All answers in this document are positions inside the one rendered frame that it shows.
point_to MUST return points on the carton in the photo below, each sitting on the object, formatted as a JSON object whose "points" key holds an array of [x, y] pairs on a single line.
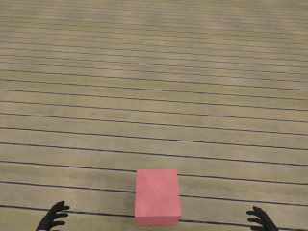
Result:
{"points": [[157, 200]]}

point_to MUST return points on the right robot hand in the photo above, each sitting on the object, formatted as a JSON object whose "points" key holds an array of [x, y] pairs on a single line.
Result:
{"points": [[262, 219]]}

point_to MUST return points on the left robot hand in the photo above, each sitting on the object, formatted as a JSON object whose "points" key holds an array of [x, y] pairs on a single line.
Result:
{"points": [[47, 222]]}

